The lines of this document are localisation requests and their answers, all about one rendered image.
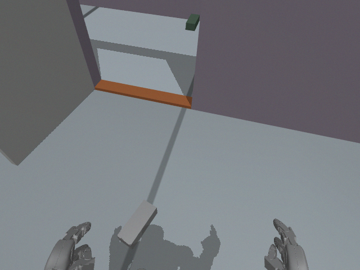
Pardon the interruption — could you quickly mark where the right robot hand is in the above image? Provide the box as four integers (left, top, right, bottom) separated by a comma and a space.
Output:
264, 219, 309, 270

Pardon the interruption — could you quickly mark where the left robot hand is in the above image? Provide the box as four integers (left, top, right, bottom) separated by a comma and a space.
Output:
44, 222, 95, 270

